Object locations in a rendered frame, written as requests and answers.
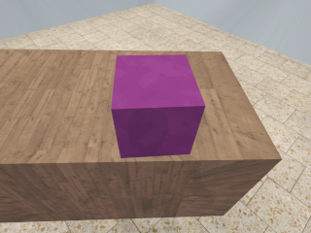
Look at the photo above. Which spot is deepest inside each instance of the pedestal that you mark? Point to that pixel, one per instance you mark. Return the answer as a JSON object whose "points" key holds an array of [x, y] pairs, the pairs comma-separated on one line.
{"points": [[59, 153]]}

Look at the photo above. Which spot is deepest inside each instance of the carton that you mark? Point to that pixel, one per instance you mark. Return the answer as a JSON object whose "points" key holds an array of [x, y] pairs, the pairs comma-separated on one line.
{"points": [[156, 105]]}

